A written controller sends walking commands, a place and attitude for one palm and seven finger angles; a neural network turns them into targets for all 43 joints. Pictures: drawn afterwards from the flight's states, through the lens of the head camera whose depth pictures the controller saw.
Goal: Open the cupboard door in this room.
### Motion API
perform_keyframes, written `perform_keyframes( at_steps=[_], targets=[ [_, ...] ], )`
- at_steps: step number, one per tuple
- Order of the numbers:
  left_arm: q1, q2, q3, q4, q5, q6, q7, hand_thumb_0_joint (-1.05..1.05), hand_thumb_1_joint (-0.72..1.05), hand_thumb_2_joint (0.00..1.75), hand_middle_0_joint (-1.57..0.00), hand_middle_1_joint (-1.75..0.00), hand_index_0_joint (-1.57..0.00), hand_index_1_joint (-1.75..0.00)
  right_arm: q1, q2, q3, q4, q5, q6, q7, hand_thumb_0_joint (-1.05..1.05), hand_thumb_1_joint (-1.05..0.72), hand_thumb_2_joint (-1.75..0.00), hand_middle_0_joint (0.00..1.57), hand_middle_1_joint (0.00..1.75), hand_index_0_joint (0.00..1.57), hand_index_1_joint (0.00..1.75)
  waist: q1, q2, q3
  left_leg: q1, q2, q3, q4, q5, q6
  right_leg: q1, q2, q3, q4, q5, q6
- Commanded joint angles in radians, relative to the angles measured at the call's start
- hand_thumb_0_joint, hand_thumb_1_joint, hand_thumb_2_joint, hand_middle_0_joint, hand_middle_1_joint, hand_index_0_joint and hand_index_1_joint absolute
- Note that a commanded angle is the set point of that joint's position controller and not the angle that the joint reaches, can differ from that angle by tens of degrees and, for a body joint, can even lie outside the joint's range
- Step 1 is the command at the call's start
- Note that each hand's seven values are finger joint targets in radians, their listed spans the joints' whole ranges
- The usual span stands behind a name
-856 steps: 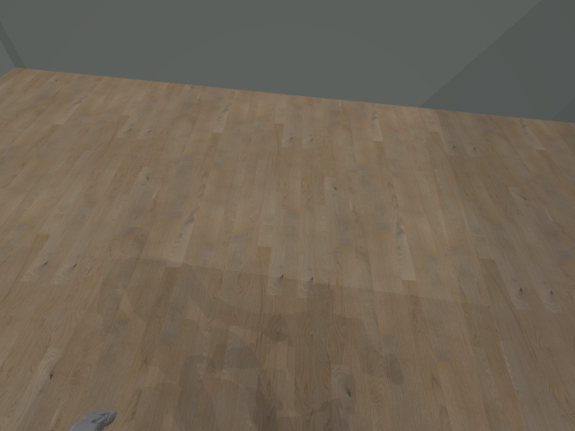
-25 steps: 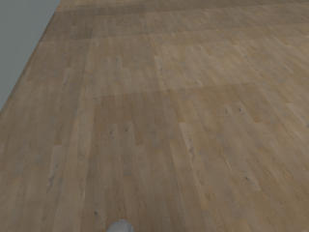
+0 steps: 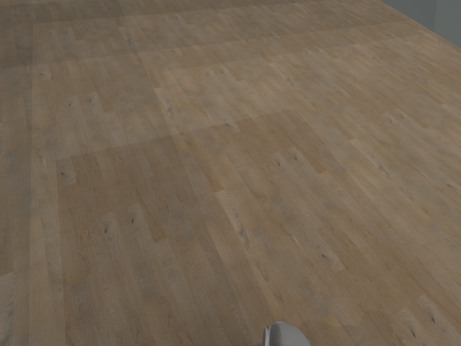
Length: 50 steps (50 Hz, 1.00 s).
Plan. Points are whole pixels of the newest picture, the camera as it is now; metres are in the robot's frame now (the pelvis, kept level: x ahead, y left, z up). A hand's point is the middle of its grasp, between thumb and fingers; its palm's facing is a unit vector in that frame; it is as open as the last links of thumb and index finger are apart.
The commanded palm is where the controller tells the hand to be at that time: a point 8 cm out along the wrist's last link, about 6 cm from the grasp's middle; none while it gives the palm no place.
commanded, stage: walk to a spot facing it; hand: left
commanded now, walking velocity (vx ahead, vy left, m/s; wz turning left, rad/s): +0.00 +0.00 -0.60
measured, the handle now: out of the picture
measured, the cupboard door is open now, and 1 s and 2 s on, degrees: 0 0 0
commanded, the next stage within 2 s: turn to face it in 0.04 s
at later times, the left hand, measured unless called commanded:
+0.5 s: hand (179, 301) +0.23 +0.11 -0.17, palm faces -0.08 -0.99 -0.15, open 7.4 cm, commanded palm none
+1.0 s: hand (113, 339) +0.15 +0.23 -0.17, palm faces +0.27 -0.92 -0.27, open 7.4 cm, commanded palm none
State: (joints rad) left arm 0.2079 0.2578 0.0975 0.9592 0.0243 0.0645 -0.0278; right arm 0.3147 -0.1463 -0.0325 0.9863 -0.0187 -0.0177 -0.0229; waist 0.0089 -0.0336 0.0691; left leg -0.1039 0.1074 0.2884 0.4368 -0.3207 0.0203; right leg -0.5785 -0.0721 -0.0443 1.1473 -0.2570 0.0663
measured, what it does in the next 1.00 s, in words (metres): walks ahead: right foot, then left foot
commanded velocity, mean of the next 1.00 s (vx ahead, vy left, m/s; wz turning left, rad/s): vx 0.00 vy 0.00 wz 0.47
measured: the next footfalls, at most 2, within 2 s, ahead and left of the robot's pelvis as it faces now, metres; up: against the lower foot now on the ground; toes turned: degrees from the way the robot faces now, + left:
right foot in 0.20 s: +0.12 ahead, -0.15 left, +0.00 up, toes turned -15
left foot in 0.60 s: +0.15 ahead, +0.09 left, +0.00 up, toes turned +12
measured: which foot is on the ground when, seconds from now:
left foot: down 0.00-0.22, up 0.24-0.58, down 0.60-1.00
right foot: up 0.00-0.18, down 0.20-0.60, up 0.62-1.00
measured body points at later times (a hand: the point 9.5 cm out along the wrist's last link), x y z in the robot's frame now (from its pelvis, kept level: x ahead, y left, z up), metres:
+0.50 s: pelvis +0.09 -0.03 -0.01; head +0.12 -0.03 +0.44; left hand +0.23 +0.17 -0.16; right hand +0.10 -0.27 -0.17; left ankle +0.09 +0.09 -0.70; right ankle +0.08 -0.14 -0.74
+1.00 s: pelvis +0.11 -0.01 +0.00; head +0.15 +0.02 +0.45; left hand +0.13 +0.28 -0.15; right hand +0.22 -0.25 -0.14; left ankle +0.11 +0.08 -0.74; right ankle +0.12 -0.19 -0.66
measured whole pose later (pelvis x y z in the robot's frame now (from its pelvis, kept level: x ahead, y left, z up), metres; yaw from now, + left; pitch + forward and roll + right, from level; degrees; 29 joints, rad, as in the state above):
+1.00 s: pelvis +0.11 -0.01 +0.00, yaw +15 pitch +2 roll -2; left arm 0.13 0.28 0.08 0.95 0.01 0.06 0.02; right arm 0.23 -0.19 -0.06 0.94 -0.02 0.02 0.00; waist -0.02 -0.02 0.07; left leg -0.29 -0.03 -0.04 0.45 -0.19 0.05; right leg -0.48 -0.08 0.01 1.06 -0.37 0.11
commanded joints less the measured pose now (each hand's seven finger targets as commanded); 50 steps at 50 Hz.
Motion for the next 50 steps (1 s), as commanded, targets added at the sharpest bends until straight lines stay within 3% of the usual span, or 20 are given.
perform_keyframes(
  at_steps=[1,6,8,9,10,11,12,13,14,17,24,28,29,30,31,32,34,37,43,50],
  targets=[
    [-0.102,-0.013,-0.011,-0.103,-0.002,-0.015,-0.003,0.0,0.9,0.9,-0.2,-0.3,-0.2,-0.3,0.054,-0.176,-0.054,-0.038,-0.005,-0.018,-0.007,0.0,-0.9,-0.9,0.2,0.3,0.2,0.3,-0.04,0.189,0.003,0.089,0.26,-0.09,-0.095,0.62,0.079,-0.071,-0.025,-0.03,-0.15,-0.018,0.006],
    [-0.129,-0.008,-0.014,-0.126,-0.001,-0.035,0.002,0.0,0.9,0.9,-0.2,-0.3,-0.2,-0.3,0.064,-0.203,-0.073,-0.017,-0.008,-0.005,0.0,0.0,-0.9,-0.9,0.2,0.3,0.2,0.3,-0.049,0.222,-0.029,0.125,0.285,-0.038,0.022,0.757,0.065,0.068,0.023,-0.091,-0.39,-0.086,-0.041],
    [-0.021,0.014,-0.014,-0.093,0.005,-0.059,0.013,0.0,0.9,0.9,-0.2,-0.3,-0.2,-0.3,0.073,-0.209,-0.073,-0.009,-0.001,-0.004,0.003,0.0,-0.9,-0.9,0.2,0.3,0.2,0.3,0.001,0.188,-0.093,0.092,0.253,-0.019,0.193,0.853,0.026,0.264,0.056,-0.101,-0.575,0.017,-0.065],
    [0.092,0.062,-0.007,-0.057,0.011,-0.079,0.023,0.0,0.9,0.9,-0.2,-0.3,-0.2,-0.3,0.087,-0.194,-0.065,-0.012,0.007,-0.003,0.009,0.0,-0.9,-0.9,0.2,0.3,0.2,0.3,0.056,0.082,-0.164,-0.06,0.22,-0.006,0.373,0.721,-0.016,0.505,0.01,-0.049,-0.685,0.266,-0.085],
    [0.197,0.178,0.014,-0.021,0.015,-0.097,0.041,0.0,0.9,0.9,-0.2,-0.3,-0.2,-0.3,0.084,-0.11,-0.039,-0.042,0.019,-0.001,0.014,0.0,-0.9,-0.9,0.2,0.3,0.2,0.3,0.095,-0.202,-0.275,-0.38,0.053,-0.006,0.651,-0.054,-0.073,0.787,-0.288,0.314,-0.664,0.782,-0.199],
    [0.219,0.199,0.006,0.011,-0.017,-0.095,0.049,0.0,0.9,0.9,-0.2,-0.3,-0.2,-0.3,0.02,-0.104,-0.03,-0.056,0.03,0.017,0.003,0.0,-0.9,-0.9,0.2,0.3,0.2,0.3,0.09,-0.182,-0.328,-0.368,0.001,-0.168,0.765,-0.356,-0.072,0.727,-0.376,0.318,-0.66,1.068,-0.289],
    [0.144,0.156,-0.011,0.0,-0.016,-0.096,0.058,0.0,0.9,0.9,-0.2,-0.3,-0.2,-0.3,0.024,-0.088,-0.025,-0.045,0.028,0.027,0.0,0.0,-0.9,-0.9,0.2,0.3,0.2,0.3,0.055,-0.09,-0.266,-0.356,0.019,-0.255,0.779,-0.307,-0.062,0.647,-0.347,0.222,-0.683,0.955,-0.304],
    [0.08,0.134,-0.017,-0.018,-0.012,-0.103,0.061,0.0,0.9,0.9,-0.2,-0.3,-0.2,-0.3,0.039,-0.071,-0.019,-0.034,0.021,0.032,0.003,0.0,-0.9,-0.9,0.2,0.3,0.2,0.3,0.038,-0.139,-0.247,-0.363,0.023,-0.284,0.767,-0.261,-0.06,0.588,-0.313,0.199,-0.703,0.828,-0.272],
    [0.003,0.106,-0.03,-0.028,-0.013,-0.099,0.064,0.0,0.9,0.9,-0.2,-0.3,-0.2,-0.3,0.041,-0.09,-0.024,-0.009,0.019,0.036,0.006,0.0,-0.9,-0.9,0.2,0.3,0.2,0.3,0.011,-0.105,-0.194,-0.343,0.03,-0.297,0.747,-0.208,-0.059,0.529,-0.282,0.147,-0.729,0.696,-0.244],
    [-0.08,0.072,-0.05,-0.044,-0.011,-0.095,0.063,0.0,0.9,0.9,-0.2,-0.3,-0.2,-0.3,0.053,-0.083,-0.018,0.018,0.014,0.053,0.008,0.0,-0.9,-0.9,0.2,0.3,0.2,0.3,-0.027,-0.077,-0.105,-0.305,0.013,-0.267,0.656,-0.157,-0.075,0.395,-0.254,0.022,-0.76,0.644,-0.211],
    [-0.072,0.098,-0.023,-0.035,0.0,-0.077,0.066,0.0,0.9,0.9,-0.2,-0.3,-0.2,-0.3,-0.039,-0.088,-0.033,-0.029,0.01,0.055,0.03,0.0,-0.9,-0.9,0.2,0.3,0.2,0.3,-0.007,-0.124,-0.042,-0.318,-0.001,-0.202,0.478,-0.123,-0.084,0.38,-0.281,-0.056,-0.756,0.446,-0.207],
    [-0.083,0.105,-0.007,-0.05,-0.004,-0.065,0.065,0.0,0.9,0.9,-0.2,-0.3,-0.2,-0.3,-0.011,-0.11,-0.047,-0.047,0.004,0.045,0.038,0.0,-0.9,-0.9,0.2,0.3,0.2,0.3,-0.037,-0.085,-0.082,-0.207,-0.02,-0.158,0.221,0.064,-0.073,0.38,-0.265,-0.121,-0.618,0.316,-0.143],
    [-0.079,0.087,-0.008,-0.052,-0.008,-0.058,0.064,0.0,0.9,0.9,-0.2,-0.3,-0.2,-0.3,0.039,-0.141,-0.057,-0.043,0.002,0.038,0.041,0.0,-0.9,-0.9,0.2,0.3,0.2,0.3,-0.063,0.049,-0.117,-0.097,-0.001,-0.21,0.095,0.215,-0.057,0.32,-0.228,-0.141,-0.488,0.203,-0.1],
    [-0.051,0.032,-0.013,-0.077,-0.019,-0.05,0.059,0.0,0.9,0.9,-0.2,-0.3,-0.2,-0.3,0.081,-0.237,-0.077,-0.052,-0.006,0.027,0.039,0.0,-0.9,-0.9,0.2,0.3,0.2,0.3,-0.078,0.346,-0.122,-0.02,0.192,-0.532,-0.017,0.515,0.041,0.124,-0.09,-0.184,-0.28,-0.155,-0.013],
    [-0.107,0.005,-0.025,-0.118,-0.015,-0.045,0.06,0.0,0.9,0.9,-0.2,-0.3,-0.2,-0.3,0.118,-0.301,-0.091,-0.052,-0.008,0.028,0.03,0.0,-0.9,-0.9,0.2,0.3,0.2,0.3,-0.108,0.423,-0.119,-0.023,0.344,-0.71,-0.1,0.721,0.152,0.032,-0.014,-0.105,-0.065,-0.465,0.013],
    [-0.132,0.019,-0.023,-0.12,-0.008,-0.037,0.06,0.0,0.9,0.9,-0.2,-0.3,-0.2,-0.3,0.099,-0.295,-0.089,-0.044,-0.009,0.03,0.019,0.0,-0.9,-0.9,0.2,0.3,0.2,0.3,-0.096,0.292,-0.114,-0.045,0.342,-0.674,-0.106,0.599,0.174,0.021,-0.036,-0.009,0.03,-0.392,-0.005],
    [-0.141,0.022,-0.013,-0.099,-0.005,-0.036,0.053,0.0,0.9,0.9,-0.2,-0.3,-0.2,-0.3,0.009,-0.246,-0.078,-0.074,-0.006,0.024,0.007,0.0,-0.9,-0.9,0.2,0.3,0.2,0.3,-0.062,0.273,-0.097,-0.047,0.236,-0.625,-0.096,0.495,0.11,-0.054,-0.043,0.035,0.09,-0.238,0.004],
    [-0.089,0.04,-0.009,-0.073,-0.007,-0.041,0.043,0.0,0.9,0.9,-0.2,-0.3,-0.2,-0.3,-0.042,-0.233,-0.066,-0.096,-0.003,0.013,0.004,0.0,-0.9,-0.9,0.2,0.3,0.2,0.3,-0.033,0.154,-0.151,0.011,0.152,-0.502,-0.072,0.559,0.094,-0.029,-0.03,0.047,0.081,-0.118,0.022],
    [-0.081,0.063,-0.01,-0.074,-0.008,-0.038,0.05,0.0,0.9,0.9,-0.2,-0.3,-0.2,-0.3,-0.006,-0.247,-0.076,-0.09,0.004,0.011,0.008,0.0,-0.9,-0.9,0.2,0.3,0.2,0.3,-0.042,0.129,-0.187,0.103,0.127,-0.524,-0.074,0.612,0.106,-0.041,-0.02,0.065,0.024,-0.084,0.051],
    [-0.148,0.072,-0.017,-0.112,-0.015,-0.036,0.053,0.0,0.9,0.9,-0.2,-0.3,-0.2,-0.3,-0.021,-0.266,-0.088,-0.095,-0.004,0.031,0.018,0.0,-0.9,-0.9,0.2,0.3,0.2,0.3,-0.064,0.192,-0.111,-0.011,0.118,-0.635,-0.099,0.429,0.15,0.035,0.001,0.068,-0.155,-0.156,0.046]
  ],
)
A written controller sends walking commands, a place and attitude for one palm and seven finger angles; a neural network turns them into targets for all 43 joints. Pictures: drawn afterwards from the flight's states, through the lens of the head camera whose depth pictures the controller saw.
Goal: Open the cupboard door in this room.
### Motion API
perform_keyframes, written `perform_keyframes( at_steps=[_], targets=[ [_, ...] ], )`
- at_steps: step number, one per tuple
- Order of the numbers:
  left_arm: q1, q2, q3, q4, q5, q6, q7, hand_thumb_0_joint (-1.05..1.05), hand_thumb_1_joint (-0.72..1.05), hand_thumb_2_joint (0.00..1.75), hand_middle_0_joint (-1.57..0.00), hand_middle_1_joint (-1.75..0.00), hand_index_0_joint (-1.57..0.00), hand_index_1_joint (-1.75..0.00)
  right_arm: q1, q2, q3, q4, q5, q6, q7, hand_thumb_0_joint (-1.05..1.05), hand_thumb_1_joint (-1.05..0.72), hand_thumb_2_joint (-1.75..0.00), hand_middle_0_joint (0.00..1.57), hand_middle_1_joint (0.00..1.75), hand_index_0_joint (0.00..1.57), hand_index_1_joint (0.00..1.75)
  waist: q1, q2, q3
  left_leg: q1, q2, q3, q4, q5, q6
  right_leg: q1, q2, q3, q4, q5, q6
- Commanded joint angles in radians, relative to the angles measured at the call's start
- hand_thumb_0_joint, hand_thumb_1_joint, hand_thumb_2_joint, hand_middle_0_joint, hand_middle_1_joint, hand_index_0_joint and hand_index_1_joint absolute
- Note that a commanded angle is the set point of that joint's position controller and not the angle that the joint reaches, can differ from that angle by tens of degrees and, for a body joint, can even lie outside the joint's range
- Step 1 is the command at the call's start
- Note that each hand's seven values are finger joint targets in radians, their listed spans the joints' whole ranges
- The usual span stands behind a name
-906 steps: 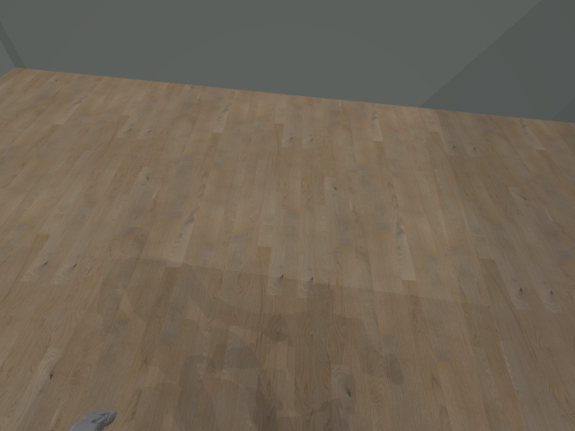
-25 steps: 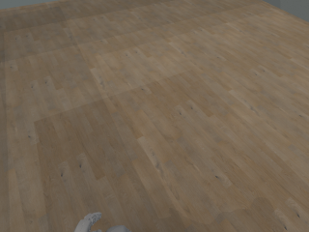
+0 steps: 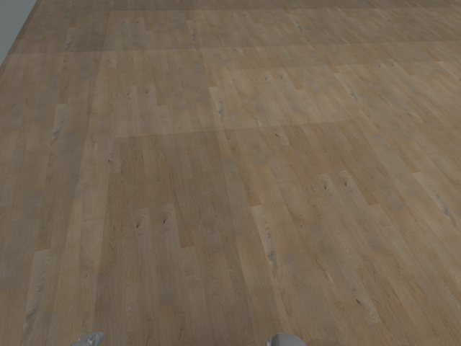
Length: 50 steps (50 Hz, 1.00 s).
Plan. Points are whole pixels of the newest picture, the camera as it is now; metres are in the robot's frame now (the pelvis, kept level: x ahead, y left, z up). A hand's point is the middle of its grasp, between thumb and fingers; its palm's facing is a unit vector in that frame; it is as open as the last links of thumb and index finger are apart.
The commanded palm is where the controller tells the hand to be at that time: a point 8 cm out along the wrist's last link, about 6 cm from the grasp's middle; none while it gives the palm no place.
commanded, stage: turn to face it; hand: left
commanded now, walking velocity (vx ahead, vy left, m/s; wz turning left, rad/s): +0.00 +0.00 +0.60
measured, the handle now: out of the picture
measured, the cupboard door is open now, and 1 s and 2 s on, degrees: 0 0 0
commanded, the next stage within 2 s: none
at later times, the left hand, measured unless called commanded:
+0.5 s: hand out of the picture -0.01 +0.10 -0.14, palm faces +0.34 -0.90 -0.29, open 7.4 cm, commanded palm none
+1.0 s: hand out of the picture -0.15 +0.16 -0.18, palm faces +0.64 -0.73 -0.24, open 7.4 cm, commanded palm none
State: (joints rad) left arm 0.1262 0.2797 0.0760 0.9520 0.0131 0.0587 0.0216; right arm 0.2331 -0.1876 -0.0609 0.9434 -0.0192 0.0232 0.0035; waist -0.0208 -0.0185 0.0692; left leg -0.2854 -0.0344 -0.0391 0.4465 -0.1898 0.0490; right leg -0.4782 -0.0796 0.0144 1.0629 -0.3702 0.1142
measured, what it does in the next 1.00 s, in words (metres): steps on the spot, turning left: right foot, then left foot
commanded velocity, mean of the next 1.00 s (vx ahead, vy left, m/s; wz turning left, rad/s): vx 0.00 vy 0.00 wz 0.60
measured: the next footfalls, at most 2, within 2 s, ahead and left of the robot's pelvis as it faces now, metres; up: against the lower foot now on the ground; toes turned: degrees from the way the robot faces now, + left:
right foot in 0.20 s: +0.04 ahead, -0.17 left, +0.00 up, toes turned +7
left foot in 0.80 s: -0.09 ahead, +0.04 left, +0.00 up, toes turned +39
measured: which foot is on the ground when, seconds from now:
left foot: down 0.00-0.20, up 0.22-0.78, down 0.80-1.00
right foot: up 0.00-0.18, down 0.20-0.80, up 0.82-1.00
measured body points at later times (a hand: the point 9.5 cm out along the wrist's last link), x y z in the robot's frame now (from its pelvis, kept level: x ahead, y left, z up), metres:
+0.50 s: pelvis -0.02 -0.10 +0.00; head +0.02 -0.14 +0.45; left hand -0.03 +0.15 -0.12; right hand +0.12 -0.35 -0.17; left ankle -0.10 +0.06 -0.63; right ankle +0.00 -0.17 -0.74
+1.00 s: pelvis -0.06 -0.06 +0.00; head -0.05 -0.01 +0.44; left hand -0.18 +0.20 -0.16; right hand +0.18 -0.19 -0.13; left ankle -0.12 +0.02 -0.74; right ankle +0.02 -0.19 -0.66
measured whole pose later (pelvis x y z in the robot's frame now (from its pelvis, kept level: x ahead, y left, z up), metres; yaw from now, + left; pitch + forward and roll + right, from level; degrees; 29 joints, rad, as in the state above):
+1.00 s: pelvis -0.06 -0.06 +0.00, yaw +38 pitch +0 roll -1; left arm 0.19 0.28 0.07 0.94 0.02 0.06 0.00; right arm 0.12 -0.21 -0.04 0.92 -0.02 0.04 0.01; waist 0.02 -0.03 0.08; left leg -0.23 0.00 0.01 0.51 -0.28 0.04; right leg -0.49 -0.12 -0.06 1.12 -0.41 0.09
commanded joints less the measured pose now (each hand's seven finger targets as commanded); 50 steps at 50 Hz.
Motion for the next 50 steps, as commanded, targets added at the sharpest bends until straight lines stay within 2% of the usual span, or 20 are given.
perform_keyframes(
  at_steps=[1,5,8,9,10,11,12,14,16,20,29,35,38,39,40,41,42,43,46,50],
  targets=[
    [-0.071,0.047,0.003,-0.112,-0.006,-0.031,0.004,0.0,0.9,0.9,-0.2,-0.3,-0.2,-0.3,0.058,-0.23,-0.059,-0.053,-0.005,-0.008,-0.009,0.0,-0.9,-0.9,0.2,0.3,0.2,0.3,-0.034,0.179,-0.109,0.156,0.257,-0.33,-0.108,0.278,0.125,-0.053,0.016,0.012,-0.101,-0.055,-0.007],
    [-0.025,0.041,-0.002,-0.117,-0.013,-0.036,0.006,0.0,0.9,0.9,-0.2,-0.3,-0.2,-0.3,0.005,-0.246,-0.068,-0.077,-0.009,0.003,-0.006,0.0,-0.9,-0.9,0.2,0.3,0.2,0.3,-0.013,0.211,-0.119,0.05,0.23,-0.377,-0.084,0.249,0.117,0.113,0.054,0.001,-0.292,-0.068,-0.031],
    [0.104,0.065,0.008,-0.092,-0.015,-0.051,0.009,0.0,0.9,0.9,-0.2,-0.3,-0.2,-0.3,-0.052,-0.23,-0.072,-0.103,0.0,0.01,-0.003,0.0,-0.9,-0.9,0.2,0.3,0.2,0.3,0.051,0.163,-0.152,-0.122,0.156,-0.354,0.012,0.12,0.051,0.385,0.055,-0.013,-0.615,0.121,-0.046],
    [0.137,0.145,0.021,-0.094,0.0,-0.066,0.015,0.0,0.9,0.9,-0.2,-0.3,-0.2,-0.3,-0.027,-0.17,-0.064,-0.11,0.01,0.012,0.003,0.0,-0.9,-0.9,0.2,0.3,0.2,0.3,0.063,-0.052,-0.175,-0.282,0.056,-0.242,0.185,-0.095,-0.029,0.547,-0.124,0.155,-0.795,0.064,-0.094],
    [0.121,0.222,0.031,-0.115,0.012,-0.069,0.021,0.0,0.9,0.9,-0.2,-0.3,-0.2,-0.3,-0.026,-0.126,-0.057,-0.131,0.008,0.009,0.003,0.0,-0.9,-0.9,0.2,0.3,0.2,0.3,0.065,-0.303,-0.141,-0.41,-0.071,-0.045,0.439,-0.383,-0.108,0.501,-0.398,0.446,-0.848,0.084,-0.197],
    [0.087,0.203,0.021,-0.133,0.001,-0.063,0.023,0.0,0.9,0.9,-0.2,-0.3,-0.2,-0.3,-0.054,-0.187,-0.068,-0.129,-0.004,0.013,0.004,0.0,-0.9,-0.9,0.2,0.3,0.2,0.3,0.053,-0.206,-0.101,-0.343,-0.007,-0.073,0.6,-0.384,-0.094,0.321,-0.423,0.4,-0.844,0.11,-0.243],
    [0.004,0.141,0.016,-0.147,0.0,-0.07,0.023,0.0,0.9,0.9,-0.2,-0.3,-0.2,-0.3,-0.025,-0.184,-0.07,-0.106,-0.008,0.023,0.009,0.0,-0.9,-0.9,0.2,0.3,0.2,0.3,0.004,-0.155,-0.056,-0.329,0.018,-0.093,0.68,-0.302,-0.091,0.253,-0.353,0.295,-0.85,0.079,-0.23],
    [-0.058,0.091,0.0,-0.159,-0.004,-0.069,0.018,0.0,0.9,0.9,-0.2,-0.3,-0.2,-0.3,0.012,-0.164,-0.069,-0.063,-0.007,0.039,0.019,0.0,-0.9,-0.9,0.2,0.3,0.2,0.3,-0.036,-0.128,-0.006,-0.312,0.044,-0.046,0.775,-0.209,-0.106,0.212,-0.251,0.151,-0.807,0.181,-0.184],
    [-0.024,0.06,-0.011,-0.15,-0.003,-0.08,0.012,0.0,0.9,0.9,-0.2,-0.3,-0.2,-0.3,0.028,-0.153,-0.061,-0.052,-0.006,0.041,0.025,0.0,-0.9,-0.9,0.2,0.3,0.2,0.3,-0.032,-0.147,-0.014,-0.318,0.049,-0.011,0.804,-0.14,-0.126,0.276,-0.203,0.022,-0.759,0.371,-0.18],
    [0.093,0.07,-0.007,-0.117,-0.002,-0.08,0.012,0.0,0.9,0.9,-0.2,-0.3,-0.2,-0.3,-0.027,-0.153,-0.056,-0.057,-0.004,0.05,0.025,0.0,-0.9,-0.9,0.2,0.3,0.2,0.3,0.015,-0.155,-0.041,-0.33,0.064,0.006,0.793,-0.117,-0.145,0.364,-0.219,-0.019,-0.745,0.43,-0.183],
    [0.19,0.105,0.002,-0.069,0.012,-0.072,0.015,0.0,0.9,0.9,-0.2,-0.3,-0.2,-0.3,-0.152,-0.143,-0.032,-0.076,0.003,0.046,0.022,0.0,-0.9,-0.9,0.2,0.3,0.2,0.3,0.064,-0.153,-0.062,-0.284,0.099,0.056,0.583,-0.238,-0.142,0.455,-0.309,-0.055,-0.723,0.515,-0.242],
    [0.171,0.15,0.02,-0.058,0.018,-0.061,0.01,0.0,0.9,0.9,-0.2,-0.3,-0.2,-0.3,-0.161,-0.122,-0.014,-0.094,0.012,0.023,0.023,0.0,-0.9,-0.9,0.2,0.3,0.2,0.3,0.066,-0.18,-0.119,-0.127,0.094,0.131,0.299,-0.266,-0.104,0.443,-0.339,-0.118,-0.655,0.524,-0.251],
    [0.152,0.156,0.027,-0.048,0.007,-0.053,0.003,0.0,0.9,0.9,-0.2,-0.3,-0.2,-0.3,-0.088,-0.147,-0.021,-0.083,0.008,0.01,0.022,0.0,-0.9,-0.9,0.2,0.3,0.2,0.3,0.018,-0.132,-0.153,0.069,0.083,0.159,0.045,-0.067,-0.084,0.354,-0.307,-0.21,-0.512,0.454,-0.174],
    [0.151,0.132,0.023,-0.056,0.001,-0.047,-0.001,0.0,0.9,0.9,-0.2,-0.3,-0.2,-0.3,-0.034,-0.202,-0.035,-0.075,0.007,0.001,0.022,0.0,-0.9,-0.9,0.2,0.3,0.2,0.3,-0.014,0.016,-0.187,0.24,0.145,0.047,-0.063,0.091,-0.052,0.212,-0.253,-0.238,-0.342,0.329,-0.118],
    [0.124,0.068,0.008,-0.1,-0.006,-0.045,-0.009,0.0,0.9,0.9,-0.2,-0.3,-0.2,-0.3,0.025,-0.318,-0.065,-0.072,0.001,-0.006,0.013,0.0,-0.9,-0.9,0.2,0.3,0.2,0.3,-0.054,0.327,-0.184,0.39,0.411,-0.304,-0.081,0.487,0.071,-0.102,-0.104,-0.253,-0.125,-0.204,-0.026],
    [0.042,0.067,-0.006,-0.133,0.005,-0.033,-0.003,0.0,0.9,0.9,-0.2,-0.3,-0.2,-0.3,0.089,-0.354,-0.071,-0.038,0.007,0.003,0.006,0.0,-0.9,-0.9,0.2,0.3,0.2,0.3,-0.082,0.282,-0.185,0.359,0.488,-0.313,-0.071,0.669,0.155,-0.143,-0.072,-0.155,0.004,-0.318,-0.024],
    [0.02,0.071,-0.001,-0.138,0.005,-0.028,-0.005,0.0,0.9,0.9,-0.2,-0.3,-0.2,-0.3,0.069,-0.333,-0.062,-0.036,0.004,0.003,-0.001,0.0,-0.9,-0.9,0.2,0.3,0.2,0.3,-0.066,0.209,-0.139,0.3,0.466,-0.248,-0.067,0.637,0.171,-0.137,-0.084,-0.113,0.06,-0.261,-0.032],
    [0.025,0.06,0.003,-0.116,0.005,-0.023,-0.002,0.0,0.9,0.9,-0.2,-0.3,-0.2,-0.3,0.018,-0.301,-0.056,-0.046,0.0,-0.001,-0.01,0.0,-0.9,-0.9,0.2,0.3,0.2,0.3,-0.048,0.294,-0.13,0.261,0.391,-0.236,-0.067,0.592,0.146,-0.146,-0.079,-0.076,0.086,-0.205,-0.024],
    [0.064,0.083,0.012,-0.083,0.002,-0.022,-0.015,0.0,0.9,0.9,-0.2,-0.3,-0.2,-0.3,-0.115,-0.247,-0.035,-0.089,0.001,-0.006,-0.011,0.0,-0.9,-0.9,0.2,0.3,0.2,0.3,0.016,0.194,-0.065,0.144,0.274,-0.148,-0.094,0.397,0.091,-0.089,-0.051,-0.047,0.101,-0.044,-0.019],
    [0.054,0.078,0.011,-0.087,0.003,-0.021,-0.012,0.0,0.9,0.9,-0.2,-0.3,-0.2,-0.3,-0.077,-0.243,-0.039,-0.087,0.004,-0.011,-0.009,0.0,-0.9,-0.9,0.2,0.3,0.2,0.3,0.015,0.146,-0.074,0.134,0.248,-0.177,-0.128,0.296,0.092,-0.068,-0.033,-0.028,0.062,0.011,-0.007]
  ],
)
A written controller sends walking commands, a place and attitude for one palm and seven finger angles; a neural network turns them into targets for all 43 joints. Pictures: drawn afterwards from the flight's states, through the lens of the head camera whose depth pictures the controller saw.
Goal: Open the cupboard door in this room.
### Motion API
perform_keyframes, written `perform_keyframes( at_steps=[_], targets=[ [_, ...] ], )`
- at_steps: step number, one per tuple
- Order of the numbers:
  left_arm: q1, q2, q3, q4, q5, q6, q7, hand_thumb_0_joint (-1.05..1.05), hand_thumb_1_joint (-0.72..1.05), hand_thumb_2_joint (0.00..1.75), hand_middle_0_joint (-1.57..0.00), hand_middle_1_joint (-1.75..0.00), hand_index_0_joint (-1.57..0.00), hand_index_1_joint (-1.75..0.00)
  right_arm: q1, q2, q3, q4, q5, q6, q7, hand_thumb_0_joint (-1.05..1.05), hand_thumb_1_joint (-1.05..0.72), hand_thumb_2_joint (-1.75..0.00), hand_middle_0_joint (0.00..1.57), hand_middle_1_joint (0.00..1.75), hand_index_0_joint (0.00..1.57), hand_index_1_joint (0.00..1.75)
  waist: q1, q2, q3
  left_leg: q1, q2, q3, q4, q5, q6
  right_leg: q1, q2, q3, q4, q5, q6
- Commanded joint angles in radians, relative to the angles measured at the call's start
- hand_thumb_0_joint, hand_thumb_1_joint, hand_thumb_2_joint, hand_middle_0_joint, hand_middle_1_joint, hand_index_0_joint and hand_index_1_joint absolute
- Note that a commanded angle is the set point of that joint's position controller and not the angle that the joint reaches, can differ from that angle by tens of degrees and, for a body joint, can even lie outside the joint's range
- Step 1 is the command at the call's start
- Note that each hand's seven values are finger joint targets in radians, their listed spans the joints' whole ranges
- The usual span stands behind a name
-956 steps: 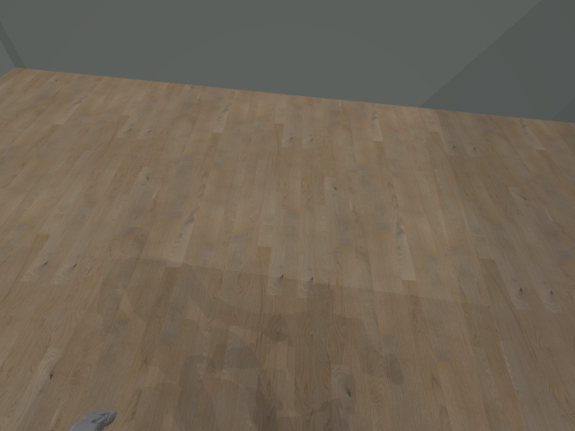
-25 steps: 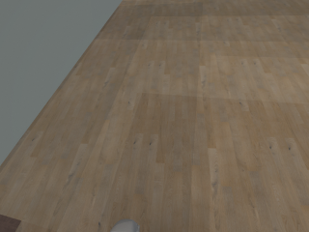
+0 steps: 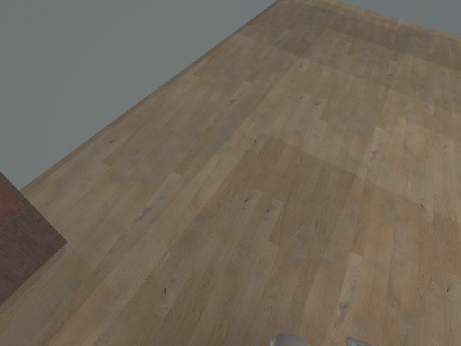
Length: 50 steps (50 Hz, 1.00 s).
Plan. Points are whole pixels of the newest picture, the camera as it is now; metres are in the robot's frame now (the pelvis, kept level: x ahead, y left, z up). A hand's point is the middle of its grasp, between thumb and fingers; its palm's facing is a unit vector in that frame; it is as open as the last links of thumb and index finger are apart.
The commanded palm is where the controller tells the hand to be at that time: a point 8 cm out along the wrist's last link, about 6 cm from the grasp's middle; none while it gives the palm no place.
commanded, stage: turn to face it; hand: left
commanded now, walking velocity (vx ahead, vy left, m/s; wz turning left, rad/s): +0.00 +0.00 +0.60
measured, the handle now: out of the picture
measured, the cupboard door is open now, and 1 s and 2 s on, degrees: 0 0 0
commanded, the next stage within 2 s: take the last steps up to it in 1.58 s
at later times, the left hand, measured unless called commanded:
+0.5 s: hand out of the picture +0.06 +0.15 -0.13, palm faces +0.25 -0.92 -0.30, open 7.4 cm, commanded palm none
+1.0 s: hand out of the picture -0.09 +0.20 -0.17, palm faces +0.59 -0.76 -0.25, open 7.4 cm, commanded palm none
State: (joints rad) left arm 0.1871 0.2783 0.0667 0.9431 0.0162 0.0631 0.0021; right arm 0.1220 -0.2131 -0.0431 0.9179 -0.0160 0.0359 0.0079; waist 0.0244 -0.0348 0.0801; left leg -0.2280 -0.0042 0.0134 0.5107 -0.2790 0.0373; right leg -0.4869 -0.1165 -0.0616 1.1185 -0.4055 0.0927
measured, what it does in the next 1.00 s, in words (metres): steps on the spot, turning left: right foot, then left foot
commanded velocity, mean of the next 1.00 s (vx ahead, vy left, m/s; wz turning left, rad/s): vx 0.00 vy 0.00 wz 0.60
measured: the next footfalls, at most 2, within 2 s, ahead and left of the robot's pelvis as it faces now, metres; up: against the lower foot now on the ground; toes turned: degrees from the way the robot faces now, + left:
right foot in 0.30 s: +0.05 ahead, -0.15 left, +0.00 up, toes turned +8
left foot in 0.78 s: -0.03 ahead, +0.08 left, +0.00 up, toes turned +35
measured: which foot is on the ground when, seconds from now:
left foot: down 0.00-0.30, up 0.32-0.76, down 0.78-1.00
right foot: up 0.00-0.28, down 0.30-0.80, up 0.82-1.00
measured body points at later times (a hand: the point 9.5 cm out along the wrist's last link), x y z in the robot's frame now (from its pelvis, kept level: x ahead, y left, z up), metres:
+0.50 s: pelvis +0.01 -0.07 +0.00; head +0.05 -0.10 +0.45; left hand +0.05 +0.20 -0.11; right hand +0.11 -0.32 -0.17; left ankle -0.07 +0.09 -0.63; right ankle +0.01 -0.16 -0.74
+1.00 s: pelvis -0.01 -0.02 +0.00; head +0.01 +0.03 +0.45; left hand -0.12 +0.24 -0.15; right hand +0.23 -0.17 -0.12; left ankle -0.06 +0.06 -0.74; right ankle +0.06 -0.17 -0.65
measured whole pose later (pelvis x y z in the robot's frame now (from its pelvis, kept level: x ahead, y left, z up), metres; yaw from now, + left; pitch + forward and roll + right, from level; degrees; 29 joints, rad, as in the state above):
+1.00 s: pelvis -0.01 -0.02 +0.00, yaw +35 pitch +0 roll -2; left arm 0.19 0.29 0.07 0.93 0.02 0.06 0.01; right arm 0.12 -0.23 -0.05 0.91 -0.02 0.03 0.01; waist 0.02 -0.03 0.09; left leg -0.25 0.00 -0.01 0.51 -0.26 0.03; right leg -0.48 -0.12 -0.04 1.13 -0.41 0.09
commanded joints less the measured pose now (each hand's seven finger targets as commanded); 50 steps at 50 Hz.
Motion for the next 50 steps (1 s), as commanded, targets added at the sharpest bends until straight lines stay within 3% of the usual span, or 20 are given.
perform_keyframes(
  at_steps=[1,7,11,13,14,15,16,17,19,21,26,33,36,38,39,40,41,43,45,50],
  targets=[
    [-0.021,0.078,0.02,-0.084,0.0,-0.026,0.01,0.0,0.9,0.9,-0.2,-0.3,-0.2,-0.3,0.049,-0.217,-0.058,-0.057,0.0,-0.023,-0.013,0.0,-0.9,-0.9,0.2,0.3,0.2,0.3,-0.036,0.158,-0.079,0.078,0.217,-0.25,-0.194,0.376,0.108,-0.064,0.007,0.053,-0.005,0.047,0.017],
    [-0.121,0.053,0.009,-0.141,-0.009,-0.036,0.018,0.0,0.9,0.9,-0.2,-0.3,-0.2,-0.3,0.119,-0.223,-0.075,-0.044,-0.009,-0.017,-0.014,0.0,-0.9,-0.9,0.2,0.3,0.2,0.3,-0.073,0.186,-0.111,0.135,0.223,-0.36,-0.134,0.482,0.143,-0.031,0.046,0.066,-0.21,-0.046,0.014],
    [-0.081,0.046,0.004,-0.141,-0.02,-0.049,0.021,0.0,0.9,0.9,-0.2,-0.3,-0.2,-0.3,0.1,-0.221,-0.081,-0.05,-0.01,-0.011,-0.014,0.0,-0.9,-0.9,0.2,0.3,0.2,0.3,-0.052,0.219,-0.146,0.067,0.185,-0.398,-0.063,0.605,0.117,0.159,0.099,0.039,-0.468,-0.006,-0.003],
    [0.005,0.072,0.011,-0.121,-0.02,-0.064,0.024,0.0,0.9,0.9,-0.2,-0.3,-0.2,-0.3,0.078,-0.204,-0.081,-0.059,0.001,-0.011,-0.011,0.0,-0.9,-0.9,0.2,0.3,0.2,0.3,-0.006,0.167,-0.186,-0.034,0.128,-0.377,0.013,0.473,0.054,0.361,0.078,0.038,-0.722,0.207,-0.011],
    [0.046,0.142,0.023,-0.112,-0.009,-0.076,0.031,0.0,0.9,0.9,-0.2,-0.3,-0.2,-0.3,0.091,-0.152,-0.075,-0.064,0.012,-0.012,-0.005,0.0,-0.9,-0.9,0.2,0.3,0.2,0.3,0.01,0.008,-0.214,-0.218,0.057,-0.297,0.126,0.217,-0.012,0.566,-0.081,0.173,-0.808,0.281,-0.053],
    [0.074,0.22,0.039,-0.107,0.003,-0.08,0.039,0.0,0.9,0.9,-0.2,-0.3,-0.2,-0.3,0.083,-0.101,-0.064,-0.092,0.011,-0.014,-0.002,0.0,-0.9,-0.9,0.2,0.3,0.2,0.3,0.029,-0.259,-0.21,-0.397,-0.081,-0.093,0.351,-0.285,-0.089,0.626,-0.355,0.412,-0.805,0.485,-0.173],
    [0.074,0.209,0.033,-0.115,-0.002,-0.074,0.041,0.0,0.9,0.9,-0.2,-0.3,-0.2,-0.3,0.06,-0.151,-0.075,-0.096,0.002,-0.006,-0.006,0.0,-0.9,-0.9,0.2,0.3,0.2,0.3,0.026,-0.167,-0.179,-0.364,-0.037,-0.112,0.54,-0.347,-0.083,0.478,-0.408,0.387,-0.788,0.567,-0.249],
    [0.011,0.15,0.029,-0.122,-0.005,-0.082,0.043,0.0,0.9,0.9,-0.2,-0.3,-0.2,-0.3,0.088,-0.154,-0.078,-0.064,-0.003,0.008,-0.003,0.0,-0.9,-0.9,0.2,0.3,0.2,0.3,-0.008,-0.158,-0.14,-0.344,-0.003,-0.145,0.64,-0.28,-0.081,0.386,-0.349,0.323,-0.81,0.483,-0.247],
    [-0.091,0.102,0.01,-0.148,-0.005,-0.071,0.041,0.0,0.9,0.9,-0.2,-0.3,-0.2,-0.3,0.114,-0.132,-0.08,-0.029,-0.006,0.025,0.011,0.0,-0.9,-0.9,0.2,0.3,0.2,0.3,-0.061,-0.096,-0.046,-0.343,0.021,-0.101,0.726,-0.165,-0.094,0.307,-0.242,0.182,-0.801,0.408,-0.203],
    [-0.078,0.083,0.003,-0.146,-0.002,-0.078,0.034,0.0,0.9,0.9,-0.2,-0.3,-0.2,-0.3,0.132,-0.116,-0.072,-0.015,-0.006,0.03,0.02,0.0,-0.9,-0.9,0.2,0.3,0.2,0.3,-0.063,-0.147,-0.041,-0.347,0.023,-0.063,0.739,-0.093,-0.111,0.321,-0.187,0.064,-0.787,0.478,-0.17],
    [0.024,0.103,0.011,-0.114,0.002,-0.078,0.034,0.0,0.9,0.9,-0.2,-0.3,-0.2,-0.3,0.056,-0.118,-0.063,-0.03,-0.004,0.032,0.022,0.0,-0.9,-0.9,0.2,0.3,0.2,0.3,-0.019,-0.155,-0.062,-0.364,0.045,-0.02,0.639,-0.099,-0.134,0.427,-0.214,0.012,-0.77,0.561,-0.191],
    [0.081,0.157,0.029,-0.086,0.012,-0.065,0.03,0.0,0.9,0.9,-0.2,-0.3,-0.2,-0.3,-0.043,-0.097,-0.04,-0.061,0.006,0.017,0.024,0.0,-0.9,-0.9,0.2,0.3,0.2,0.3,0.02,-0.175,-0.08,-0.226,0.043,0.071,0.319,-0.152,-0.111,0.432,-0.257,-0.044,-0.704,0.64,-0.213],
    [0.068,0.174,0.037,-0.078,0.011,-0.059,0.027,0.0,0.9,0.9,-0.2,-0.3,-0.2,-0.3,-0.01,-0.106,-0.038,-0.065,0.007,0.005,0.021,0.0,-0.9,-0.9,0.2,0.3,0.2,0.3,-0.001,-0.183,-0.111,-0.126,0.037,0.099,0.147,-0.098,-0.09,0.426,-0.272,-0.076,-0.63,0.635,-0.189],
    [0.056,0.163,0.038,-0.08,-0.001,-0.052,0.022,0.0,0.9,0.9,-0.2,-0.3,-0.2,-0.3,0.079,-0.156,-0.051,-0.045,0.002,-0.009,0.02,0.0,-0.9,-0.9,0.2,0.3,0.2,0.3,-0.061,-0.063,-0.169,0.1,0.043,0.074,-0.074,0.137,-0.065,0.312,-0.233,-0.137,-0.443,0.517,-0.115],
    [0.061,0.107,0.029,-0.103,-0.008,-0.048,0.017,0.0,0.9,0.9,-0.2,-0.3,-0.2,-0.3,0.149,-0.266,-0.077,-0.041,-0.004,-0.02,0.016,0.0,-0.9,-0.9,0.2,0.3,0.2,0.3,-0.097,0.222,-0.224,0.286,0.25,-0.218,-0.133,0.423,0.021,0.082,-0.108,-0.17,-0.208,0.147,-0.04],
    [0.011,0.053,0.005,-0.145,-0.008,-0.042,0.016,0.0,0.9,0.9,-0.2,-0.3,-0.2,-0.3,0.205,-0.345,-0.095,-0.025,0.004,-0.016,0.006,0.0,-0.9,-0.9,0.2,0.3,0.2,0.3,-0.122,0.38,-0.225,0.323,0.424,-0.417,-0.129,0.826,0.142,-0.099,-0.013,-0.096,-0.05,-0.313,0.003],
    [-0.023,0.085,0.009,-0.148,-0.002,-0.031,0.021,0.0,0.9,0.9,-0.2,-0.3,-0.2,-0.3,0.218,-0.333,-0.089,-0.006,0.003,-0.009,0.003,0.0,-0.9,-0.9,0.2,0.3,0.2,0.3,-0.123,0.249,-0.21,0.272,0.444,-0.341,-0.11,0.737,0.184,-0.081,-0.033,-0.02,0.026,-0.286,-0.016],
    [-0.058,0.078,0.016,-0.121,-0.002,-0.025,0.02,0.0,0.9,0.9,-0.2,-0.3,-0.2,-0.3,0.124,-0.272,-0.075,-0.031,-0.003,-0.013,-0.016,0.0,-0.9,-0.9,0.2,0.3,0.2,0.3,-0.096,0.288,-0.135,0.183,0.328,-0.307,-0.132,0.595,0.145,-0.122,-0.033,0.028,0.064,-0.149,-0.006],
    [-0.023,0.085,0.02,-0.096,-0.001,-0.029,0.008,0.0,0.9,0.9,-0.2,-0.3,-0.2,-0.3,0.037,-0.231,-0.057,-0.06,-0.004,-0.018,-0.017,0.0,-0.9,-0.9,0.2,0.3,0.2,0.3,-0.05,0.23,-0.098,0.115,0.248,-0.22,-0.143,0.529,0.104,-0.082,-0.02,0.035,0.064,-0.036,0.0],
    [-0.017,0.082,0.016,-0.093,-0.001,-0.029,0.009,0.0,0.9,0.9,-0.2,-0.3,-0.2,-0.3,0.062,-0.223,-0.059,-0.063,0.0,-0.024,-0.012,0.0,-0.9,-0.9,0.2,0.3,0.2,0.3,-0.045,0.164,-0.108,0.099,0.216,-0.233,-0.17,0.45,0.106,-0.049,0.005,0.047,0.0,0.033,0.017]
  ],
)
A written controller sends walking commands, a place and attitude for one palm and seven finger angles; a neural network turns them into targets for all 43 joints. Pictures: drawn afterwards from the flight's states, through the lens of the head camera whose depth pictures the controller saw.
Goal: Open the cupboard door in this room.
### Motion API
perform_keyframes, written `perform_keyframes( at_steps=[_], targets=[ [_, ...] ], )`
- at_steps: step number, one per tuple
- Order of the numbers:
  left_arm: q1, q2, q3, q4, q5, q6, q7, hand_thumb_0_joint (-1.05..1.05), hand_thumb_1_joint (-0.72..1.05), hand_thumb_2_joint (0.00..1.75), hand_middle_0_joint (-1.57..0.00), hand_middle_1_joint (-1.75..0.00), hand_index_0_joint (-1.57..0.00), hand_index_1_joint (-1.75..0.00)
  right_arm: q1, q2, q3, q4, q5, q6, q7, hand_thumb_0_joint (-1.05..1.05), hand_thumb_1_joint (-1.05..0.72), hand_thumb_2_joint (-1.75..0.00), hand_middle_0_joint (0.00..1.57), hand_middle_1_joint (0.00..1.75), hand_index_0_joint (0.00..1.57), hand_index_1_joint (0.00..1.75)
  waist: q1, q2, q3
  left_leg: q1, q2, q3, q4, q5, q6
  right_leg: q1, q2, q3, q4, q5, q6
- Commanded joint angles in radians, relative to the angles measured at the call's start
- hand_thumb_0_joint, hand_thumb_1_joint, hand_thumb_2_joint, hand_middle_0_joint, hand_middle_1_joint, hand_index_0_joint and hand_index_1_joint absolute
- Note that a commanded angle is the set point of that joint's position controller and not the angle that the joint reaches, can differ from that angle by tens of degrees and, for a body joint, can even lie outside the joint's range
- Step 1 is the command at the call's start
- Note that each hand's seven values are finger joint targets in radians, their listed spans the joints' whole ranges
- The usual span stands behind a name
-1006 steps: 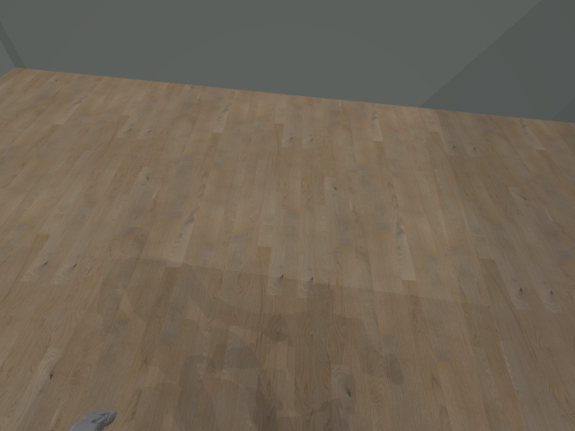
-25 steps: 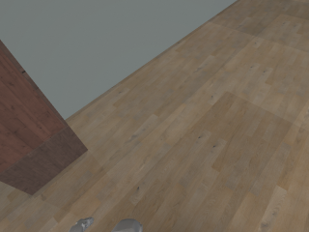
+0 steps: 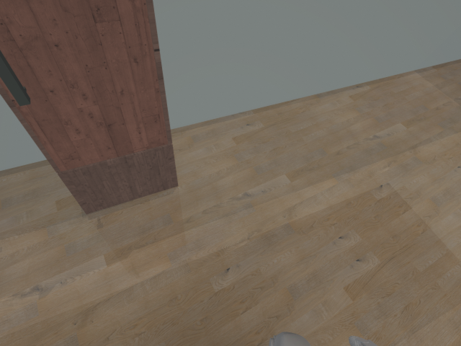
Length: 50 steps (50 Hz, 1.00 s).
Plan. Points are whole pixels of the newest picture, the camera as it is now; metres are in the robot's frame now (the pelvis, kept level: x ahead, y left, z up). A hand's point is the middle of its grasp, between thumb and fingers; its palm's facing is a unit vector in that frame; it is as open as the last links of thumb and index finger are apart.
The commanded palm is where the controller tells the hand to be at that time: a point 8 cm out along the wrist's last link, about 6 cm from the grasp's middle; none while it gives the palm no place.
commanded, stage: turn to face it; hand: left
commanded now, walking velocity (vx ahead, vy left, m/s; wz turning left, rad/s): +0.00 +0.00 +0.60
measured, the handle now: (10, 74) +0.67 +0.62 +0.01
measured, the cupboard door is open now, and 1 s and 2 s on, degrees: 0 0 0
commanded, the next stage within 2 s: take the last steps up to it in 0.58 s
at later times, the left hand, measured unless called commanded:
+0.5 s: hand out of the picture +0.04 +0.14 -0.14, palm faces +0.27 -0.91 -0.30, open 7.4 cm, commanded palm none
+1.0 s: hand out of the picture -0.08 +0.18 -0.17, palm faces +0.45 -0.87 -0.19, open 7.4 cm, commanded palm none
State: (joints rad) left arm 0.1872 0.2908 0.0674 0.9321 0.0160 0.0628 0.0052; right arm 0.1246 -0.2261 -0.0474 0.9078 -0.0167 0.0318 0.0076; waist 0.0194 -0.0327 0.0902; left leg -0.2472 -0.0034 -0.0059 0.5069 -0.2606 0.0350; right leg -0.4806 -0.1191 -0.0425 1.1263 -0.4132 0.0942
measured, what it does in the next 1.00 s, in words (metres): steps on the spot, turning left: right foot, then left foot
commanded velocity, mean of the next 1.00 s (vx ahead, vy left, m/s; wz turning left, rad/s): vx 0.10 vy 0.02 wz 0.31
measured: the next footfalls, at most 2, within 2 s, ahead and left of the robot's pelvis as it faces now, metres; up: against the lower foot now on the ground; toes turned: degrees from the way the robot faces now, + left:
right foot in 0.28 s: +0.07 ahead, -0.16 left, +0.00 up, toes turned +7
left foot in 0.76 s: -0.04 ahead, +0.07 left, +0.00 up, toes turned +26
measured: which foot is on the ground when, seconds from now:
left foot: down 0.00-0.28, up 0.30-0.74, down 0.76-1.00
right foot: up 0.00-0.26, down 0.28-0.76, up 0.78-1.00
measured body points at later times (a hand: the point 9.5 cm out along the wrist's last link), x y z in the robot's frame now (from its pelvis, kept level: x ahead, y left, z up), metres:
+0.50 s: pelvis +0.00 -0.07 +0.00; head +0.04 -0.11 +0.45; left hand +0.03 +0.19 -0.11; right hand +0.11 -0.32 -0.17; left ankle -0.07 +0.08 -0.64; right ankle +0.03 -0.16 -0.74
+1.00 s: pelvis -0.01 -0.01 +0.01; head -0.02 +0.00 +0.46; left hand -0.11 +0.22 -0.15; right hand +0.14 -0.21 -0.13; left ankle -0.08 +0.05 -0.74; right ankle +0.06 -0.14 -0.66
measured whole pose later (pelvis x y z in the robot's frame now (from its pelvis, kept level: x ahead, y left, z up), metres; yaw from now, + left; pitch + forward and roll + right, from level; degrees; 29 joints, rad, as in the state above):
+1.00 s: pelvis -0.01 -0.01 +0.01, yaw +25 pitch -2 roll -1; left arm 0.29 0.23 0.04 1.05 0.03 0.03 -0.02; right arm 0.26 -0.17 -0.03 1.01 -0.01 -0.02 -0.01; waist 0.03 -0.03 0.01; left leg -0.07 -0.02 0.03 0.36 -0.26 0.05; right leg -0.49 -0.11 -0.07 1.09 -0.31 0.05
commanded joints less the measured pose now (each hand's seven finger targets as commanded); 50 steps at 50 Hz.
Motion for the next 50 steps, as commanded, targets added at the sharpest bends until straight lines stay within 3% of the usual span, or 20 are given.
perform_keyframes(
  at_steps=[1,6,9,11,12,13,14,15,18,20,32,34,36,37,38,39,40,41,45,50],
  targets=[
    [-0.029,0.066,0.014,-0.091,-0.001,-0.029,0.008,0.0,0.9,0.9,-0.2,-0.3,-0.2,-0.3,0.068,-0.212,-0.057,-0.052,-0.001,-0.019,-0.011,0.0,-0.9,-0.9,0.2,0.3,0.2,0.3,-0.043,0.169,-0.114,0.122,0.217,-0.237,-0.166,0.423,0.116,-0.059,0.012,0.031,-0.039,0.03,0.019],
    [-0.103,0.05,0.006,-0.132,-0.009,-0.037,0.013,0.0,0.9,0.9,-0.2,-0.3,-0.2,-0.3,0.102,-0.216,-0.07,-0.043,-0.007,-0.012,-0.011,0.0,-0.9,-0.9,0.2,0.3,0.2,0.3,-0.065,0.199,-0.127,0.143,0.217,-0.33,-0.121,0.485,0.141,-0.02,0.049,0.037,-0.223,-0.039,0.016],
    [-0.074,0.047,0.002,-0.133,-0.016,-0.046,0.015,0.0,0.9,0.9,-0.2,-0.3,-0.2,-0.3,0.078,-0.216,-0.074,-0.053,-0.007,-0.007,-0.011,0.0,-0.9,-0.9,0.2,0.3,0.2,0.3,-0.052,0.229,-0.147,0.087,0.192,-0.366,-0.077,0.554,0.128,0.114,0.089,0.02,-0.405,-0.029,0.001],
    [-0.011,0.05,0.006,-0.117,-0.019,-0.056,0.017,0.0,0.9,0.9,-0.2,-0.3,-0.2,-0.3,0.059,-0.204,-0.076,-0.056,-0.004,-0.004,-0.011,0.0,-0.9,-0.9,0.2,0.3,0.2,0.3,-0.018,0.212,-0.163,0.012,0.157,-0.371,-0.028,0.507,0.093,0.253,0.102,0.009,-0.58,0.106,-0.007],
    [0.039,0.07,0.011,-0.107,-0.017,-0.065,0.02,0.0,0.9,0.9,-0.2,-0.3,-0.2,-0.3,0.048,-0.188,-0.075,-0.063,0.002,-0.004,-0.009,0.0,-0.9,-0.9,0.2,0.3,0.2,0.3,0.011,0.168,-0.178,-0.064,0.118,-0.348,0.021,0.389,0.053,0.374,0.072,0.019,-0.719,0.22,-0.012],
    [0.072,0.139,0.024,-0.1,-0.004,-0.076,0.028,0.0,0.9,0.9,-0.2,-0.3,-0.2,-0.3,0.072,-0.13,-0.067,-0.068,0.012,-0.006,-0.003,0.0,-0.9,-0.9,0.2,0.3,0.2,0.3,0.021,-0.022,-0.21,-0.228,0.034,-0.256,0.156,0.124,-0.014,0.545,-0.104,0.171,-0.815,0.251,-0.058],
    [0.085,0.215,0.038,-0.102,0.007,-0.08,0.033,0.0,0.9,0.9,-0.2,-0.3,-0.2,-0.3,0.063,-0.086,-0.059,-0.094,0.012,-0.007,-0.001,0.0,-0.9,-0.9,0.2,0.3,0.2,0.3,0.034,-0.253,-0.195,-0.369,-0.093,-0.074,0.385,-0.317,-0.083,0.56,-0.363,0.419,-0.83,0.437,-0.184],
    [0.083,0.202,0.029,-0.107,0.001,-0.072,0.035,0.0,0.9,0.9,-0.2,-0.3,-0.2,-0.3,0.047,-0.135,-0.07,-0.09,0.002,0.003,-0.004,0.0,-0.9,-0.9,0.2,0.3,0.2,0.3,0.03,-0.161,-0.168,-0.325,-0.044,-0.106,0.564,-0.353,-0.073,0.413,-0.396,0.38,-0.821,0.466,-0.246],
    [-0.075,0.093,0.007,-0.134,-0.003,-0.071,0.031,0.0,0.9,0.9,-0.2,-0.3,-0.2,-0.3,0.097,-0.121,-0.074,-0.02,-0.007,0.03,0.012,0.0,-0.9,-0.9,0.2,0.3,0.2,0.3,-0.048,-0.128,-0.034,-0.304,0.01,-0.087,0.741,-0.161,-0.081,0.242,-0.221,0.17,-0.841,0.282,-0.196],
    [-0.07,0.068,0.003,-0.133,0.0,-0.076,0.029,0.0,0.9,0.9,-0.2,-0.3,-0.2,-0.3,0.129,-0.101,-0.066,-0.003,-0.007,0.031,0.019,0.0,-0.9,-0.9,0.2,0.3,0.2,0.3,-0.054,-0.152,-0.042,-0.3,0.014,-0.055,0.737,-0.097,-0.094,0.264,-0.176,0.07,-0.825,0.349,-0.167],
    [0.136,0.128,0.024,-0.02,0.017,-0.074,0.027,0.0,0.9,0.9,-0.2,-0.3,-0.2,-0.3,-0.014,-0.058,-0.023,-0.008,0.012,0.011,0.006,0.0,-0.9,-0.9,0.2,0.3,0.2,0.3,0.04,-0.178,-0.115,-0.145,0.012,0.056,0.263,-0.215,-0.092,0.419,-0.231,0.035,-0.735,0.652,-0.238],
    [0.12,0.128,0.024,-0.001,0.015,-0.072,0.027,0.0,0.9,0.9,-0.2,-0.3,-0.2,-0.3,0.022,-0.055,-0.019,0.008,0.015,0.003,0.0,0.0,-0.9,-0.9,0.2,0.3,0.2,0.3,0.016,-0.184,-0.133,-0.065,0.006,0.075,0.145,-0.161,-0.084,0.4,-0.229,0.022,-0.701,0.651,-0.22],
    [0.094,0.115,0.024,0.005,0.001,-0.069,0.025,0.0,0.9,0.9,-0.2,-0.3,-0.2,-0.3,0.096,-0.068,-0.016,0.033,0.009,-0.014,-0.001,0.0,-0.9,-0.9,0.2,0.3,0.2,0.3,-0.03,-0.115,-0.165,0.127,0.014,0.081,-0.091,0.036,-0.069,0.303,-0.199,-0.025,-0.639,0.452,-0.147],
    [0.098,0.077,0.015,-0.002,-0.008,-0.062,0.021,0.0,0.9,0.9,-0.2,-0.3,-0.2,-0.3,0.126,-0.127,-0.025,0.041,0.004,-0.027,-0.002,0.0,-0.9,-0.9,0.2,0.3,0.2,0.3,-0.046,0.052,-0.188,0.256,0.109,-0.041,-0.176,0.067,-0.033,0.172,-0.128,-0.08,-0.513,0.25,-0.096],
    [0.087,0.01,0.0,-0.026,-0.009,-0.057,0.011,0.0,0.9,0.9,-0.2,-0.3,-0.2,-0.3,0.168,-0.227,-0.049,0.044,-0.008,-0.028,-0.005,0.0,-0.9,-0.9,0.2,0.3,0.2,0.3,-0.073,0.329,-0.16,0.328,0.337,-0.346,-0.234,0.102,0.07,-0.073,0.009,-0.146,-0.307,-0.151,-0.036],
    [0.017,0.012,-0.01,-0.046,0.005,-0.051,0.009,0.0,0.9,0.9,-0.2,-0.3,-0.2,-0.3,0.211,-0.264,-0.054,0.053,-0.006,-0.017,-0.007,0.0,-0.9,-0.9,0.2,0.3,0.2,0.3,-0.102,0.311,-0.117,0.259,0.401,-0.381,-0.276,0.011,0.144,-0.117,0.017,-0.076,-0.173,-0.222,-0.049],
    [-0.006,0.016,-0.005,-0.045,0.009,-0.051,0.003,0.0,0.9,0.9,-0.2,-0.3,-0.2,-0.3,0.187,-0.229,-0.046,0.059,-0.01,-0.021,-0.013,0.0,-0.9,-0.9,0.2,0.3,0.2,0.3,-0.093,0.265,-0.067,0.205,0.382,-0.36,-0.306,-0.119,0.17,-0.142,0.002,-0.038,-0.108,-0.178,-0.059],
    [-0.028,0.011,-0.004,-0.026,0.014,-0.05,0.0,0.0,0.9,0.9,-0.2,-0.3,-0.2,-0.3,0.165,-0.188,-0.037,0.06,-0.01,-0.028,-0.021,0.0,-0.9,-0.9,0.2,0.3,0.2,0.3,-0.084,0.318,-0.014,0.161,0.329,-0.342,-0.325,-0.168,0.153,-0.17,-0.003,-0.016,-0.063,-0.116,-0.057],
    [0.055,0.003,-0.012,0.042,0.013,-0.065,-0.024,0.0,0.9,0.9,-0.2,-0.3,-0.2,-0.3,0.147,-0.12,-0.013,0.06,-0.001,-0.06,-0.027,0.0,-0.9,-0.9,0.2,0.3,0.2,0.3,-0.031,0.179,0.019,0.142,0.226,-0.194,-0.331,-0.034,0.119,-0.144,0.005,-0.019,-0.007,0.079,-0.049],
    [0.027,-0.009,-0.017,0.037,0.013,-0.068,-0.019,0.0,0.9,0.9,-0.2,-0.3,-0.2,-0.3,0.255,-0.092,-0.017,0.102,0.006,-0.083,-0.031,0.0,-0.9,-0.9,0.2,0.3,0.2,0.3,-0.039,0.136,0.026,0.212,0.238,-0.185,-0.348,0.086,0.15,-0.202,-0.006,-0.008,-0.047,0.141,-0.03]
  ],
)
